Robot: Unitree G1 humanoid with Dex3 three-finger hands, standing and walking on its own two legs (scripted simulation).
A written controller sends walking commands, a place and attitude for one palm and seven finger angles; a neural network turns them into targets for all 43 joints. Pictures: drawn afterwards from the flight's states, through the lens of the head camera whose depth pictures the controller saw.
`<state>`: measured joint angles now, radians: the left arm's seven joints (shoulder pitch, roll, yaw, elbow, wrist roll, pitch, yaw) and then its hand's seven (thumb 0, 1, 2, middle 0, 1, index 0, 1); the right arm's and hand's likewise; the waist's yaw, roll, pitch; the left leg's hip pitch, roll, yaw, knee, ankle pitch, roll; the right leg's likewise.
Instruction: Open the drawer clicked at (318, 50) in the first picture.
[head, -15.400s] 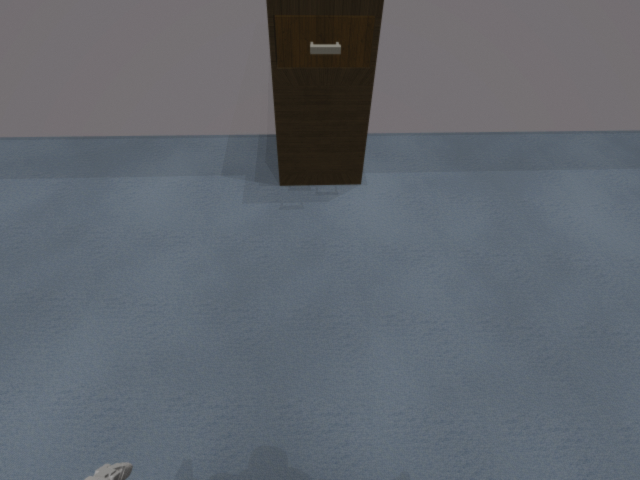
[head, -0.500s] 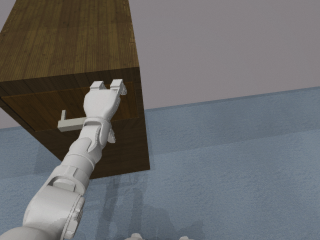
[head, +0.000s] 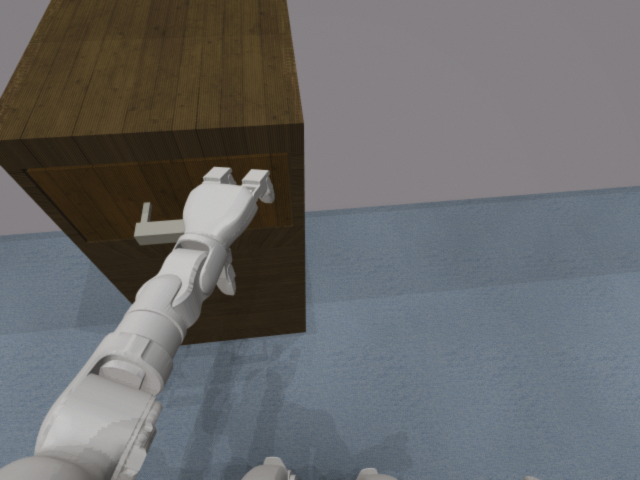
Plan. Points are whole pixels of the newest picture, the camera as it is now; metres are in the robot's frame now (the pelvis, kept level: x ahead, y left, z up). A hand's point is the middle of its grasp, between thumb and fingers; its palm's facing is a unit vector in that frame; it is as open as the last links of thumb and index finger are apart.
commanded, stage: lift the fingers back up to retry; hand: left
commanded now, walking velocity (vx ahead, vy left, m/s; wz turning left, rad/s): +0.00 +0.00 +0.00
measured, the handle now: (176, 219) +0.50 +0.22 -0.04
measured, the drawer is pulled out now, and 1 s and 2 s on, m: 0.00 0.00 0.00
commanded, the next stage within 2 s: re-aim the fingers above the handle in 0.84 s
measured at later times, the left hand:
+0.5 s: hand (207, 208) +0.46 +0.15 +0.04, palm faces -0.08 -0.04 -1.00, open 13.6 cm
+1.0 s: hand (179, 216) +0.46 +0.20 +0.02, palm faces -0.01 -0.04 -1.00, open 13.6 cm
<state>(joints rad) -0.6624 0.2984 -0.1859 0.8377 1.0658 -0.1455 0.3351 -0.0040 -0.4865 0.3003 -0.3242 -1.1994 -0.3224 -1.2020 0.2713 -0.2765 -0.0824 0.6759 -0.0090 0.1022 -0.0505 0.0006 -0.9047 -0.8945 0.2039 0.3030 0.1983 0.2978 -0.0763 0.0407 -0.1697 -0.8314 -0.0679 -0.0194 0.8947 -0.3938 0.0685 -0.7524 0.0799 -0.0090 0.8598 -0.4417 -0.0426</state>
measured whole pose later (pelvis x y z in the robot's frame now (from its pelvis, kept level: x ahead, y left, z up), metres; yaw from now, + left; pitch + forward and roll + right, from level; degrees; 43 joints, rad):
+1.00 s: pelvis +0.01 +0.01 +0.01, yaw -1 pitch +19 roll -2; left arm -0.75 0.34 -0.12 1.06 1.06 0.08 0.44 0.00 -0.49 0.30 -0.38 -1.23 -0.35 -1.25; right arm 0.30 -0.22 -0.04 0.70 0.01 0.13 -0.01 0.00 -0.91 -0.89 0.20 0.30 0.20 0.30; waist -0.08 0.06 -0.19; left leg -0.80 -0.06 -0.01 0.85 -0.38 0.08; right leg -0.72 0.08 0.00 0.80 -0.42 -0.03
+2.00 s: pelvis +0.01 +0.00 +0.01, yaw -2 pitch +18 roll -2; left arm -0.60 0.34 -0.09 0.93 1.05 0.04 0.41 0.00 -0.49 0.30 -0.32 -1.20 -0.32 -1.20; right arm 0.33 -0.23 -0.07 0.69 0.01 0.14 -0.01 0.00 -0.91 -0.89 0.20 0.30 0.20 0.30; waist -0.06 0.05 -0.19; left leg -0.75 -0.05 0.01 0.82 -0.38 0.07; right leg -0.68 0.10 0.03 0.77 -0.41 -0.04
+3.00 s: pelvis +0.01 -0.01 +0.01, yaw -1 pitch +16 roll -1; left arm -0.60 0.29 -0.15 0.87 1.06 0.01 0.37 0.00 -0.49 0.30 -0.32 -1.20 -0.32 -1.20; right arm 0.29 -0.24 -0.07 0.69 0.01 0.12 -0.04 0.00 -0.91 -0.89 0.20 0.30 0.20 0.30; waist -0.06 0.04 -0.17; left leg -0.72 -0.05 0.00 0.80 -0.37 0.06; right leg -0.65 0.09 0.02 0.78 -0.42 -0.05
